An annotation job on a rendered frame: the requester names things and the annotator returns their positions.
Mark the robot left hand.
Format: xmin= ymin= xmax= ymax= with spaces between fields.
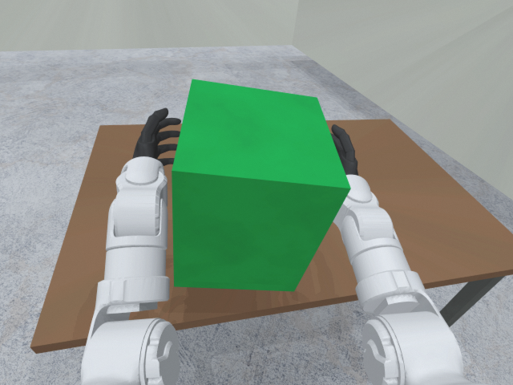
xmin=132 ymin=108 xmax=181 ymax=166

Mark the robot left upper arm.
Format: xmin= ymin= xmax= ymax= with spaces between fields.
xmin=81 ymin=318 xmax=180 ymax=385

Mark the left robot forearm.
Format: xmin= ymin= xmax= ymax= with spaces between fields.
xmin=81 ymin=156 xmax=170 ymax=381

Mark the table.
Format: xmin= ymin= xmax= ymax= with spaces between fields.
xmin=30 ymin=119 xmax=513 ymax=354

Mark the carton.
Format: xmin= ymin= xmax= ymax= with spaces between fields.
xmin=172 ymin=79 xmax=351 ymax=291

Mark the robot right upper arm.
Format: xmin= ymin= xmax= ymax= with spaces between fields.
xmin=362 ymin=311 xmax=491 ymax=385

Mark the right robot forearm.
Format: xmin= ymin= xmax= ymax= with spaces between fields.
xmin=333 ymin=175 xmax=463 ymax=367

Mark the robot right hand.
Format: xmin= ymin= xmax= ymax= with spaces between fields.
xmin=330 ymin=124 xmax=358 ymax=176

